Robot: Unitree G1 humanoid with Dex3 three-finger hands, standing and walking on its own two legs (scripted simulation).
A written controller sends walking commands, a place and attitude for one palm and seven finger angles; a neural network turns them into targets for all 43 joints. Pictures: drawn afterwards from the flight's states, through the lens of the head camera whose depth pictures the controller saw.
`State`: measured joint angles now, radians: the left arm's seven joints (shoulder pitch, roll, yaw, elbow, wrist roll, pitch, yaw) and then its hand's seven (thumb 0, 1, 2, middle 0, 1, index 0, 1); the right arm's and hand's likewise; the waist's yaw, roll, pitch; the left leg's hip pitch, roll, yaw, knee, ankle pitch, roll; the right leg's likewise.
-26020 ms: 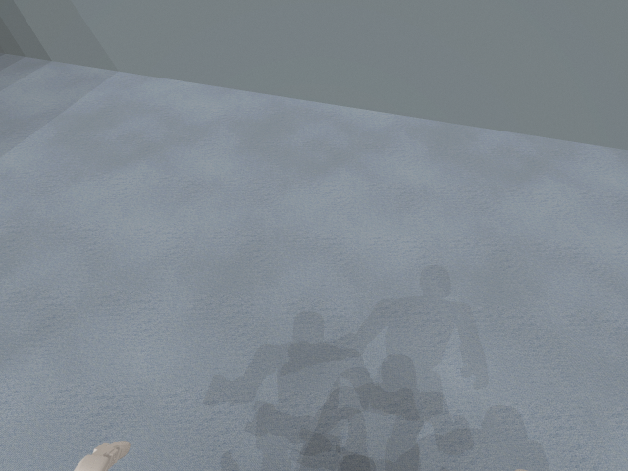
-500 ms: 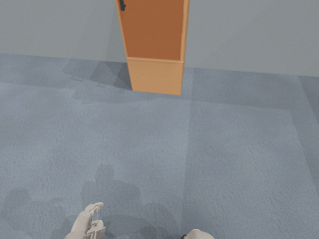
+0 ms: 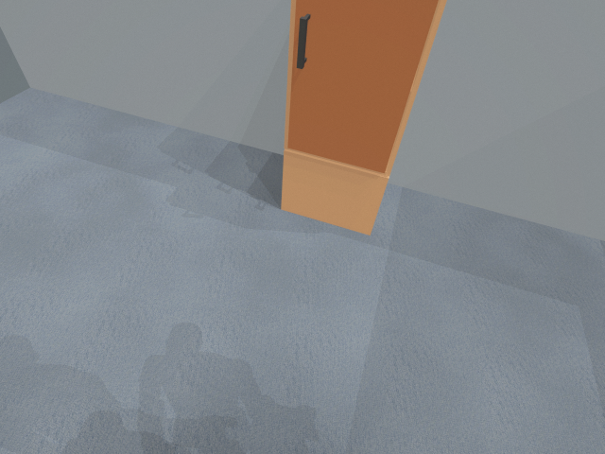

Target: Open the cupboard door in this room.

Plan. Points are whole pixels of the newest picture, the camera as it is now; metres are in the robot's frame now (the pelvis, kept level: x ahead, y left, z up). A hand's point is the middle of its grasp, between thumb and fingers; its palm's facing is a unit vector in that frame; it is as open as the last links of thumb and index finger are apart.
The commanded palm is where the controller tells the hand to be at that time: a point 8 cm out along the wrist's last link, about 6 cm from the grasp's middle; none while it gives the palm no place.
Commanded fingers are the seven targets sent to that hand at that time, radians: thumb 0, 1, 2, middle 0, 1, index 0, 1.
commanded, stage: stand and wait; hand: left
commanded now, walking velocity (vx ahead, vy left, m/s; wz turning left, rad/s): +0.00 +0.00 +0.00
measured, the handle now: (304, 41) +1.22 +0.13 +0.03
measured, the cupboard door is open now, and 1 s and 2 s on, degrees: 0 0 0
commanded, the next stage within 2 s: turn or walk to find it in 0.10 s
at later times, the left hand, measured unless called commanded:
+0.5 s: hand out of the picture +0.02 +0.16 -0.17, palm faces -0.01 -0.98 -0.19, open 7.3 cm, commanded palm none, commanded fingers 0.00 0.90 0.90 -0.20 -0.30 -0.20 -0.30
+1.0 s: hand out of the picture +0.00 +0.12 -0.17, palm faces +0.03 -0.99 -0.14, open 7.3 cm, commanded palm none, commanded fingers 0.00 0.90 0.90 -0.20 -0.30 -0.20 -0.30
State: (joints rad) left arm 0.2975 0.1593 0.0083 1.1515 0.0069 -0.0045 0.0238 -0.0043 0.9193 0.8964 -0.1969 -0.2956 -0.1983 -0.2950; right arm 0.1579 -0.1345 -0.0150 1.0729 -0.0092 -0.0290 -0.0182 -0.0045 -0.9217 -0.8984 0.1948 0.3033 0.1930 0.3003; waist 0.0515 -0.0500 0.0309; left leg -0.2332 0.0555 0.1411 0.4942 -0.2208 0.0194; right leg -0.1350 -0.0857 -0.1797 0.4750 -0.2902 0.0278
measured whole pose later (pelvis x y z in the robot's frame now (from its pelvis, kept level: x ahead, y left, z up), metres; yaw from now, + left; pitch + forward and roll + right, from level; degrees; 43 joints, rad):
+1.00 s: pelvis +0.04 -0.02 +0.00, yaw -1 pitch -1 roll +0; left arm 0.35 0.09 -0.01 1.16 0.01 -0.02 0.05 0.00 0.91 0.90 -0.20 -0.30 -0.20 -0.30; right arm 0.28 -0.12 -0.02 1.18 0.00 -0.02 -0.04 0.01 -0.92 -0.90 0.20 0.30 0.19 0.30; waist 0.01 -0.01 0.04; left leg -0.14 0.07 0.15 0.41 -0.23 -0.02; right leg -0.05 -0.06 -0.17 0.38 -0.30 0.01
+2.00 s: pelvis +0.10 +0.07 -0.01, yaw +9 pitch +1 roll -1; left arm 0.28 0.21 0.06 1.09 0.03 0.01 -0.01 0.01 0.91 0.90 -0.20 -0.30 -0.20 -0.30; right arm 0.30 -0.18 -0.07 1.03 -0.02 -0.05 0.00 0.00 -0.91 -0.90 0.20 0.30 0.19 0.30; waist -0.03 -0.04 0.05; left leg -0.33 0.02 0.14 0.64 -0.33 0.06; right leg -0.42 -0.14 -0.09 1.19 -0.43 0.03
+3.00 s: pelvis +0.37 +0.10 +0.00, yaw -1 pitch +0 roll -1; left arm 0.25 0.21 0.08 1.02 0.01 0.05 -0.01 0.00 0.91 0.90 -0.20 -0.30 -0.20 -0.30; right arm 0.11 -0.16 -0.03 0.95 -0.02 0.00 -0.02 0.00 -0.91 -0.90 0.20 0.30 0.20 0.30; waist 0.06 -0.04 0.06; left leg -0.24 0.02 0.09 0.53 -0.29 0.02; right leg -0.43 0.04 0.03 0.76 -0.40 0.01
